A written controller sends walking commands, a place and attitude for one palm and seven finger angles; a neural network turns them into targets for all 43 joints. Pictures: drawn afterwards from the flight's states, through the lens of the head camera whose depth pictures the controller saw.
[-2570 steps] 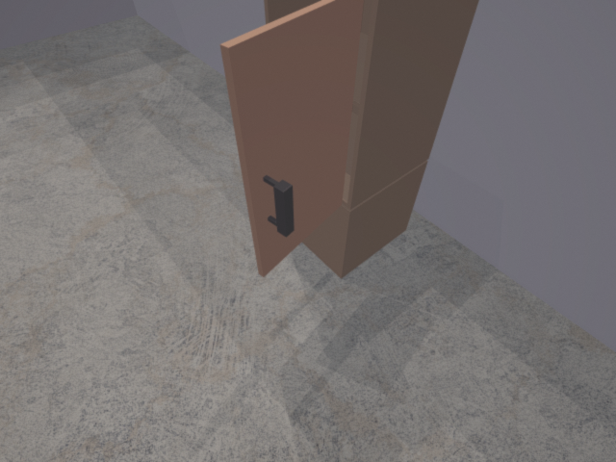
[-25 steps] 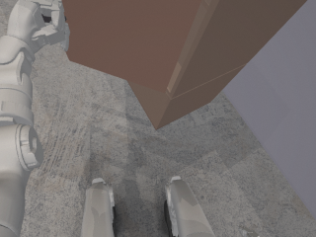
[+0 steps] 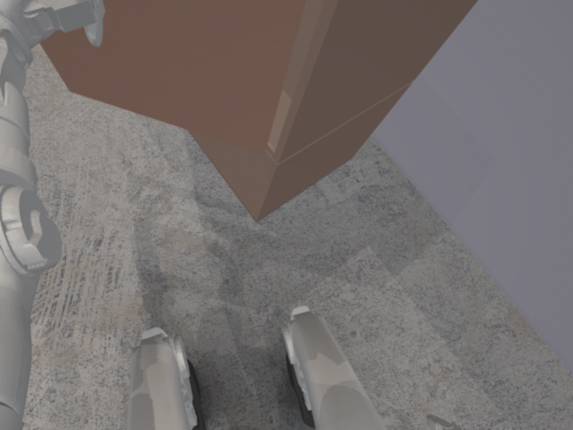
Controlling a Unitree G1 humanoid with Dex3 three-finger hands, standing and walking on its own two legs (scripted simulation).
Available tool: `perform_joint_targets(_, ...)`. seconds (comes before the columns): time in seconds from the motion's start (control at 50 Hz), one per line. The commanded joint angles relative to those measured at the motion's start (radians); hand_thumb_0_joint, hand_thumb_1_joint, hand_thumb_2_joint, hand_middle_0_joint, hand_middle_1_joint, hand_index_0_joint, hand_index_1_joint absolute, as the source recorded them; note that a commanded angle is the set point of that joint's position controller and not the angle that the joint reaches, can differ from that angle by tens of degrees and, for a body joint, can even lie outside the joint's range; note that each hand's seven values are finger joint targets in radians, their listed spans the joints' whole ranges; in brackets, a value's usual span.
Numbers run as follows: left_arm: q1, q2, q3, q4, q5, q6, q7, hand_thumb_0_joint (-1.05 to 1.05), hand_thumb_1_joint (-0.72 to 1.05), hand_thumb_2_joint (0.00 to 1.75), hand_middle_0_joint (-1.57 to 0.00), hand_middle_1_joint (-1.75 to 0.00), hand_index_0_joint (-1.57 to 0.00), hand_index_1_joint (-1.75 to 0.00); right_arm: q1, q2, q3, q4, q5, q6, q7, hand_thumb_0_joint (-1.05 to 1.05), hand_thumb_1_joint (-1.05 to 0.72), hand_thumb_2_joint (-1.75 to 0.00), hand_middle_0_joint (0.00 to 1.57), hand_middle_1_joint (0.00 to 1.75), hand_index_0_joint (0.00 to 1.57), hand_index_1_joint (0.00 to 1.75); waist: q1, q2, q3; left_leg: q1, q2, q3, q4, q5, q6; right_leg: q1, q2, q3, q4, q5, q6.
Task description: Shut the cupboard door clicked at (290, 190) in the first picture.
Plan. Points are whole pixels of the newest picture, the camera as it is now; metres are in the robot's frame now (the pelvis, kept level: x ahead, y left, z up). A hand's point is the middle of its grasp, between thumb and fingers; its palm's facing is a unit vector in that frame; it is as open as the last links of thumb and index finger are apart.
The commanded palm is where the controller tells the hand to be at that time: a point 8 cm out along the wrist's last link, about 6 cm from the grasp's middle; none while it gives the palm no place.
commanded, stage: pull the fist back off the door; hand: left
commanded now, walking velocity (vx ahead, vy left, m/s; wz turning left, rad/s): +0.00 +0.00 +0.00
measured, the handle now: out of the picture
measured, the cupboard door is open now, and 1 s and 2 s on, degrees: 38 37 37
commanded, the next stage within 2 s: draw the hand back to the body in 0.98 s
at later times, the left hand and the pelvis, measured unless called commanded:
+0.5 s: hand (108, 8) +0.58 +0.11 +0.11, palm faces +0.04 -1.00 -0.05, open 3.1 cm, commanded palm +0.54 +0.15 +0.10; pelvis +0.01 -0.02 +0.03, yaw +2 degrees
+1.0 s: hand (102, 77) +0.50 +0.12 +0.11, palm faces +0.01 -1.00 -0.04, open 3.1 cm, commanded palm +0.48 +0.16 +0.10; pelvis +0.02 -0.02 +0.05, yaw +5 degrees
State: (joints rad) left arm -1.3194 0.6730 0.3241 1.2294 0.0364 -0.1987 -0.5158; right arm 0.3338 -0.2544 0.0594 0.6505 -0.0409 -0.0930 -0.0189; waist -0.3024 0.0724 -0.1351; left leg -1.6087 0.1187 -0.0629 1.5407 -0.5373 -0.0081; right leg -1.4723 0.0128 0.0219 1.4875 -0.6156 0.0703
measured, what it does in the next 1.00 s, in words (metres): stands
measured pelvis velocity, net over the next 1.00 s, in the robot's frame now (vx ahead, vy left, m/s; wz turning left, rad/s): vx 0.02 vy -0.02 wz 0.08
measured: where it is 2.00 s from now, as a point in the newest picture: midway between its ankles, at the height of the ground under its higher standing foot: (251, 407)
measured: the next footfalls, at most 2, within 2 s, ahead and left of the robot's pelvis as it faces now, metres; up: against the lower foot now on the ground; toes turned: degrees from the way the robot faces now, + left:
none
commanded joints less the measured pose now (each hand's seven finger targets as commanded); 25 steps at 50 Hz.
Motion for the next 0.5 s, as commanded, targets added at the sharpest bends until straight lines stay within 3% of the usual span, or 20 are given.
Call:
perform_joint_targets(0.0, -0.515, 0.224, 0.035, -0.237, -0.015, -0.051, -0.006, 0.00, 0.90, 0.90, -1.30, -1.50, -1.30, -1.50, 0.203, -0.216, -0.081, -0.019, 0.000, -0.003, -0.014, 0.00, -0.90, -0.90, 0.20, 0.30, 0.20, 0.30, -0.024, 0.225, -0.668, 0.739, -0.051, -0.027, -0.113, 0.362, 0.048, 0.073, 0.054, -0.111, -0.186, 0.291, -0.103)
perform_joint_targets(0.02, -0.500, 0.199, 0.016, -0.233, -0.012, -0.038, -0.009, 0.00, 0.90, 0.90, -1.30, -1.50, -1.30, -1.50, 0.206, -0.216, -0.083, -0.017, -0.001, 0.001, -0.012, 0.00, -0.90, -0.90, 0.20, 0.30, 0.20, 0.30, -0.020, 0.229, -0.674, 0.755, -0.054, -0.031, -0.117, 0.373, 0.047, 0.076, 0.057, -0.115, -0.190, 0.297, -0.107)
perform_joint_targets(0.08, -0.564, 0.141, -0.027, -0.263, -0.022, -0.013, -0.023, 0.00, 0.90, 0.90, -1.30, -1.50, -1.30, -1.50, 0.214, -0.213, -0.090, 0.000, -0.001, -0.005, -0.015, 0.00, -0.90, -0.90, 0.20, 0.30, 0.20, 0.30, -0.046, 0.228, -0.676, 0.779, -0.054, -0.029, -0.109, 0.378, 0.052, 0.052, 0.060, -0.116, -0.195, 0.304, -0.106)
perform_joint_targets(0.1, -0.538, 0.196, 0.182, -0.330, -0.100, -0.014, 0.156, 0.00, 0.90, 0.90, -1.30, -1.50, -1.30, -1.50, 0.279, -0.194, -0.071, -0.044, -0.023, -0.012, 0.000, 0.00, -0.90, -0.90, 0.20, 0.30, 0.20, 0.30, 0.037, 0.247, -0.729, 0.765, -0.035, -0.044, -0.134, 0.412, 0.041, 0.111, 0.048, -0.113, -0.198, 0.313, -0.093)
perform_joint_targets(0.14, -0.412, 0.040, 0.104, -0.265, -0.083, 0.001, 0.283, 0.00, 0.90, 0.90, -1.30, -1.50, -1.30, -1.50, 0.250, -0.180, -0.080, -0.035, -0.020, -0.004, 0.033, 0.00, -0.90, -0.90, 0.20, 0.30, 0.20, 0.30, 0.027, 0.220, -0.691, 0.753, -0.033, -0.042, -0.153, 0.388, 0.027, 0.099, 0.047, -0.122, -0.198, 0.294, -0.087)
perform_joint_targets(0.16, -0.399, 0.020, 0.126, -0.287, -0.093, -0.001, 0.334, 0.00, 0.90, 0.90, -1.30, -1.50, -1.30, -1.50, 0.259, -0.175, -0.085, -0.037, -0.028, 0.003, 0.041, 0.00, -0.90, -0.90, 0.20, 0.30, 0.20, 0.30, 0.026, 0.162, -0.679, 0.726, -0.035, -0.035, -0.157, 0.377, 0.029, 0.131, 0.049, -0.125, -0.203, 0.297, -0.081)
perform_joint_targets(0.2, -0.399, -0.024, 0.135, -0.374, -0.084, -0.043, 0.455, 0.00, 0.90, 0.90, -1.30, -1.50, -1.30, -1.50, 0.267, -0.165, -0.093, -0.046, -0.041, 0.002, 0.060, 0.00, -0.90, -0.90, 0.20, 0.30, 0.20, 0.30, 0.045, 0.183, -0.716, 0.748, -0.041, -0.032, -0.174, 0.393, 0.021, 0.163, 0.048, -0.121, -0.213, 0.306, -0.077)
perform_joint_targets(0.24, -0.380, -0.055, 0.096, -0.381, -0.026, -0.078, 0.534, 0.00, 0.90, 0.90, -1.30, -1.50, -1.30, -1.50, 0.262, -0.157, -0.101, -0.036, -0.048, 0.010, 0.080, 0.00, -0.90, -0.90, 0.20, 0.30, 0.20, 0.30, 0.040, 0.197, -0.713, 0.760, -0.046, -0.026, -0.177, 0.386, 0.016, 0.166, 0.046, -0.119, -0.217, 0.304, -0.079)
perform_joint_targets(0.26, -0.384, -0.040, 0.077, -0.379, 0.017, -0.098, 0.555, 0.00, 0.90, 0.90, -1.30, -1.50, -1.30, -1.50, 0.268, -0.157, -0.102, -0.029, -0.050, 0.016, 0.086, 0.00, -0.90, -0.90, 0.20, 0.30, 0.20, 0.30, 0.030, 0.184, -0.692, 0.747, -0.048, -0.018, -0.179, 0.364, 0.018, 0.176, 0.045, -0.115, -0.226, 0.296, -0.080)
perform_joint_targets(0.28, -0.403, -0.011, 0.071, -0.387, 0.056, -0.124, 0.563, 0.00, 0.90, 0.90, -1.30, -1.50, -1.30, -1.50, 0.278, -0.158, -0.102, -0.023, -0.053, 0.020, 0.090, 0.00, -0.90, -0.90, 0.20, 0.30, 0.20, 0.30, 0.020, 0.173, -0.689, 0.743, -0.051, -0.018, -0.179, 0.359, 0.023, 0.190, 0.045, -0.109, -0.228, 0.296, -0.082)
perform_joint_targets(0.3, -0.394, -0.022, 0.041, -0.386, 0.082, -0.144, 0.561, 0.00, 0.90, 0.90, -1.30, -1.50, -1.30, -1.50, 0.271, -0.158, -0.105, -0.028, -0.052, 0.026, 0.094, 0.00, -0.90, -0.90, 0.20, 0.30, 0.20, 0.30, 0.017, 0.184, -0.681, 0.740, -0.055, -0.010, -0.189, 0.339, 0.024, 0.208, 0.045, -0.104, -0.244, 0.293, -0.083)
perform_joint_targets(0.34, -0.402, -0.012, 0.024, -0.384, 0.095, -0.178, 0.539, 0.00, 0.90, 0.90, -1.30, -1.50, -1.30, -1.50, 0.257, -0.159, -0.108, -0.027, -0.044, 0.035, 0.092, 0.00, -0.90, -0.90, 0.20, 0.30, 0.20, 0.30, 0.013, 0.184, -0.674, 0.745, -0.059, -0.002, -0.201, 0.308, 0.025, 0.236, 0.044, -0.094, -0.264, 0.289, -0.088)
perform_joint_targets(0.38, -0.392, -0.007, 0.036, -0.372, 0.052, -0.193, 0.501, 0.00, 0.90, 0.90, -1.30, -1.50, -1.30, -1.50, 0.246, -0.160, -0.107, -0.030, -0.037, 0.038, 0.084, 0.00, -0.90, -0.90, 0.20, 0.30, 0.20, 0.30, 0.015, 0.161, -0.665, 0.723, -0.067, 0.010, -0.209, 0.292, 0.031, 0.292, 0.046, -0.080, -0.286, 0.305, -0.087)
perform_joint_targets(0.46, -0.217, -0.005, 0.093, -0.247, -0.026, -0.177, 0.447, 0.00, 0.90, 0.90, -1.30, -1.50, -1.30, -1.50, 0.216, -0.154, -0.098, -0.048, -0.020, 0.046, 0.069, 0.00, -0.90, -0.90, 0.20, 0.30, 0.20, 0.30, 0.049, 0.043, -0.585, 0.597, -0.077, 0.043, -0.230, 0.243, 0.039, 0.412, 0.045, -0.064, -0.318, 0.319, -0.077)
perform_joint_targets(0.48, -0.179, 0.029, 0.128, -0.242, -0.029, -0.186, 0.444, 0.00, 0.90, 0.90, -1.30, -1.50, -1.30, -1.50, 0.218, -0.154, -0.095, -0.051, -0.022, 0.047, 0.067, 0.00, -0.90, -0.90, 0.20, 0.30, 0.20, 0.30, 0.072, 0.049, -0.595, 0.595, -0.077, 0.048, -0.234, 0.257, 0.040, 0.436, 0.041, -0.058, -0.313, 0.339, -0.078)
